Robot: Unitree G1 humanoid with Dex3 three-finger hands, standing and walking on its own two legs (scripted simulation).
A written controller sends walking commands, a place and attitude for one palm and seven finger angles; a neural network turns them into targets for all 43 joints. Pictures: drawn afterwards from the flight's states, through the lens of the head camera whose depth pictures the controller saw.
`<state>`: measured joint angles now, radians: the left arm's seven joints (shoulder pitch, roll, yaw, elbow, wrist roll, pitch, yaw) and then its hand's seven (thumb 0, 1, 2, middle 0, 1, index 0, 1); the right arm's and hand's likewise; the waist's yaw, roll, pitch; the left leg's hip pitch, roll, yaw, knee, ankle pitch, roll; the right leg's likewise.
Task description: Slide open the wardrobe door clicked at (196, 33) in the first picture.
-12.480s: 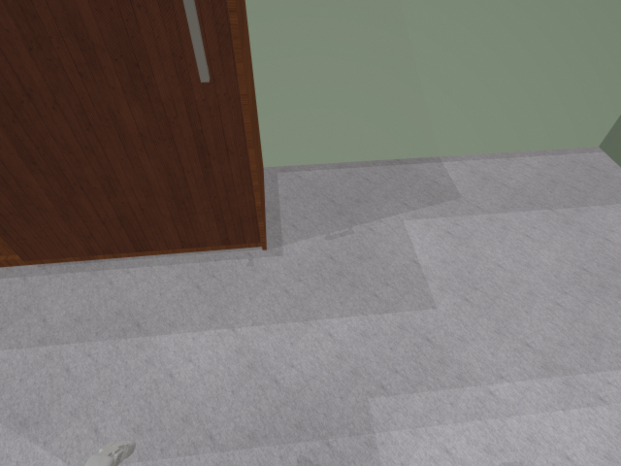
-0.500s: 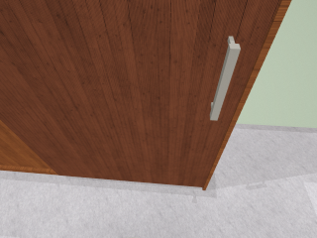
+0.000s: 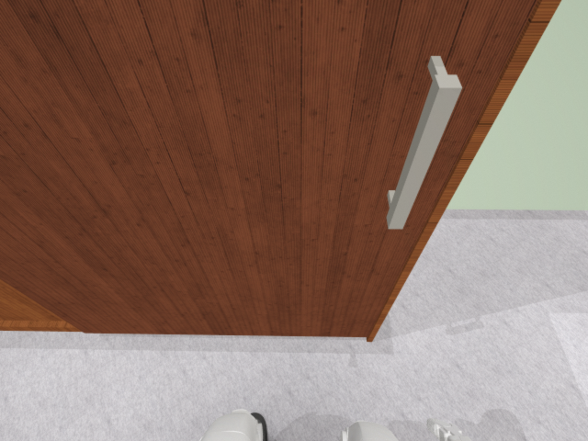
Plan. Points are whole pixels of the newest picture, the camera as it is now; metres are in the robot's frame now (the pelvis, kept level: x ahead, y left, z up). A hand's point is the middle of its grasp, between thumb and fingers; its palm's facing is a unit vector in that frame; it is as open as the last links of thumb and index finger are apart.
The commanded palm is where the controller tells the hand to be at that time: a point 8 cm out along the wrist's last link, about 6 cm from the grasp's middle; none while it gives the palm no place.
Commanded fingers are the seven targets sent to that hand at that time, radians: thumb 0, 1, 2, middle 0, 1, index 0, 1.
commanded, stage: come to a stop and stand still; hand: right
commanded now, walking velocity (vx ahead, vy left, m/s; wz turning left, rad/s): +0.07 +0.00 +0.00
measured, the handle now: (412, 156) +0.44 -0.12 +0.14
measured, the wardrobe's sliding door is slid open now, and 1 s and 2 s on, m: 0.00 0.00 0.00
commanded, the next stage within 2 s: look again from close up in 1.06 s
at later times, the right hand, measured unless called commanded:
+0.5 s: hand out of the picture -0.04 -0.25 -0.16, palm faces -0.01 +0.97 -0.23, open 7.3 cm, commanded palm none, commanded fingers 0.00 -0.90 -0.90 0.20 0.30 0.20 0.30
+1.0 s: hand out of the picture -0.08 -0.20 -0.16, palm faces -0.01 +0.99 -0.15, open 7.3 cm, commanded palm none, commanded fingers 0.00 -0.90 -0.90 0.20 0.30 0.20 0.30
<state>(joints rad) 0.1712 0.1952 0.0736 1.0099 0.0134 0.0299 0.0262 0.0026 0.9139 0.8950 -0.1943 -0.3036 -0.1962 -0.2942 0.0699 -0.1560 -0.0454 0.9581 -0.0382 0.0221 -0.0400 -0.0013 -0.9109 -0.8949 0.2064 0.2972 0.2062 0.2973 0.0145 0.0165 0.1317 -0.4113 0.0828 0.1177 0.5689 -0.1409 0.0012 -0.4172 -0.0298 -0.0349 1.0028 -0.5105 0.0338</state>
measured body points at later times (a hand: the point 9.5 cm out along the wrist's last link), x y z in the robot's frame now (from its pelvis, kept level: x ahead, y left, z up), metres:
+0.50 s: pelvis -0.03 -0.06 +0.02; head +0.00 -0.07 +0.46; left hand -0.02 +0.17 -0.14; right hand -0.04 -0.30 -0.14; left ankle -0.09 +0.06 -0.72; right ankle -0.01 -0.12 -0.72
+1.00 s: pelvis -0.06 -0.04 +0.02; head -0.06 -0.05 +0.47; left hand -0.11 +0.17 -0.14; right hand -0.07 -0.25 -0.14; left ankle -0.09 +0.06 -0.72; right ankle -0.01 -0.12 -0.72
